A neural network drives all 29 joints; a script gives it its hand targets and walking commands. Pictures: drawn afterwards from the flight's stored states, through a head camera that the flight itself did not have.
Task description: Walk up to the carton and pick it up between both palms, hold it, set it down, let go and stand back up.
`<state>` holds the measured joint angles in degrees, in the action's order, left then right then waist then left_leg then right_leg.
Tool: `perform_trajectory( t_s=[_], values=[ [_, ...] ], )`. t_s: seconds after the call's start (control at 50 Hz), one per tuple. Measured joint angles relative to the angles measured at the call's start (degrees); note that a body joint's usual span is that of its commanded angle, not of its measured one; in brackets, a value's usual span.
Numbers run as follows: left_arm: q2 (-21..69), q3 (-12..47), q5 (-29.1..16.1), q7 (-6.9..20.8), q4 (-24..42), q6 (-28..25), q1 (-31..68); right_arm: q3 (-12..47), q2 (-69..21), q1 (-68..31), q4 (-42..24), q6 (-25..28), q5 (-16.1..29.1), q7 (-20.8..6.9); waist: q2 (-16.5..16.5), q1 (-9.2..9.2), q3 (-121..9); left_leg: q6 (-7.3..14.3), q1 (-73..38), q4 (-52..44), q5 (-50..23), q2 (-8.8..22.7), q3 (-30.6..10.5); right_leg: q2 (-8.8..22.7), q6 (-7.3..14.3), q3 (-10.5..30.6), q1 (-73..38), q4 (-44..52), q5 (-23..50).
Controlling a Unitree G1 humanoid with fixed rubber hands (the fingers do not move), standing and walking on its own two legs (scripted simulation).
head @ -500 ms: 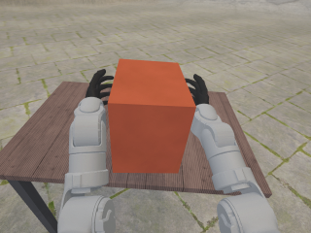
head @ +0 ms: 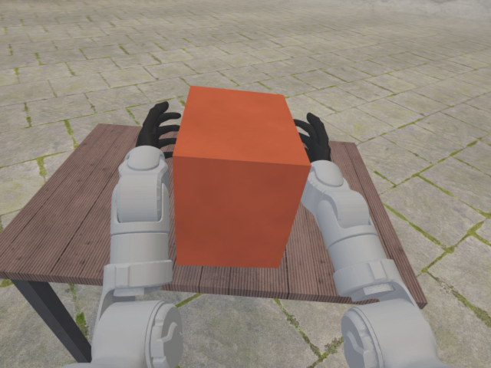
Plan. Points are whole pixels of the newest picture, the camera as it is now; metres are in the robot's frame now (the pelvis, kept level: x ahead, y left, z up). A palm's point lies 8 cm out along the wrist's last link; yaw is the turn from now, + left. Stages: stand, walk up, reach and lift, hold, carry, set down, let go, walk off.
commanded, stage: hold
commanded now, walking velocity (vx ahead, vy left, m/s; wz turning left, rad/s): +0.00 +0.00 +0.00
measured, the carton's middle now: (233, 174) +0.38 +0.01 +0.18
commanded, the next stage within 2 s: none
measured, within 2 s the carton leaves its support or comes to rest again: neither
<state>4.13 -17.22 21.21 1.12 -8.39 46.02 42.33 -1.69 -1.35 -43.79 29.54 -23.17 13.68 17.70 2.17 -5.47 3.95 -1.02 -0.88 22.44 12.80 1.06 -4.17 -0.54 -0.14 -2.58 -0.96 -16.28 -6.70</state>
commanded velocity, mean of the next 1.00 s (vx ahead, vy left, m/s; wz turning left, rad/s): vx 0.00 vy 0.00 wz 0.00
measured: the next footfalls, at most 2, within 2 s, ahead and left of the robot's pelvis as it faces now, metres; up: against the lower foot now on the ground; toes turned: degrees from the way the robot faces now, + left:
none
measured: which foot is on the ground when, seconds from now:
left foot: down 0.00-1.00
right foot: down 0.00-1.00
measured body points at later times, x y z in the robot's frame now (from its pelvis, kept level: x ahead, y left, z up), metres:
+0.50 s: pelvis +0.00 +0.00 +0.00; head -0.04 +0.03 +0.45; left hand +0.39 +0.13 +0.22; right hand +0.39 -0.12 +0.20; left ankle +0.01 +0.13 -0.75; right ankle +0.04 -0.12 -0.75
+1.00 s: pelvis +0.01 +0.00 +0.00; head -0.03 +0.02 +0.45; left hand +0.39 +0.13 +0.22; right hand +0.39 -0.13 +0.21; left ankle +0.01 +0.13 -0.75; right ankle +0.04 -0.12 -0.75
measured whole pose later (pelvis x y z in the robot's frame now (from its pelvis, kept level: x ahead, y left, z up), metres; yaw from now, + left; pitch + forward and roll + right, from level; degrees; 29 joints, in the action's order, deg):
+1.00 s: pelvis +0.01 +0.00 +0.00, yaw +1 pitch -10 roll -2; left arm 3.4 -14.6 18.2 -0.4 -3.3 46.6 38.5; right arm 2.2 0.6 -41.9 23.0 -25.3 17.3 20.4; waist 1.2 -6.6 3.9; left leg -1.0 -0.1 23.1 13.6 1.0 -4.9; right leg -0.6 -0.3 -3.3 -1.1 -15.8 -7.3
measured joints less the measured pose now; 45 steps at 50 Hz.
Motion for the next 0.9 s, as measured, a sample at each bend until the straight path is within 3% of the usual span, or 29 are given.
perform_trajectory(
  t_s=[0.4,0.52,0.6,0.9],
  values=[
    [0.04,1.05,-0.07,0.0,2.71,0.75,-1.59,0.69,-0.11,1.51,-2.26,-0.1,0.53,0.27,0.1,-0.2,0.59,0.23,-0.43,0.41,0.46,-0.11,0.15,0.11,-0.23,-0.01,-0.74,0.15,-0.22],
    [-0.79,0.84,-0.06,-0.72,-3.33,-0.18,1.86,-2.89,-0.57,-1.38,1.61,-0.3,-1.36,-1.2,-0.08,0.27,0.25,0.32,0.96,-0.1,-0.13,-0.5,0.28,0.54,-0.21,0.05,1.21,-0.64,-0.37],
    [-1.69,2.13,-2.13,-1.95,-2.7,-1.24,2.25,-1.56,0.68,-2.03,-0.42,-0.13,0.05,-0.08,-0.86,-0.03,0.18,0.24,2.52,0.45,-0.09,-0.38,-0.13,0.38,-0.25,-0.32,2.18,-0.21,-0.04],
    [-0.32,0.63,-2.63,-1.5,-0.01,-0.72,-1.14,1.92,1.82,-0.59,-2.2,-2.1,2.63,1.59,-1.18,-0.93,0.28,0.07,0.89,0.53,0.83,-0.09,-0.55,0.01,-0.15,-0.6,0.24,0.1,-0.84]
  ],
)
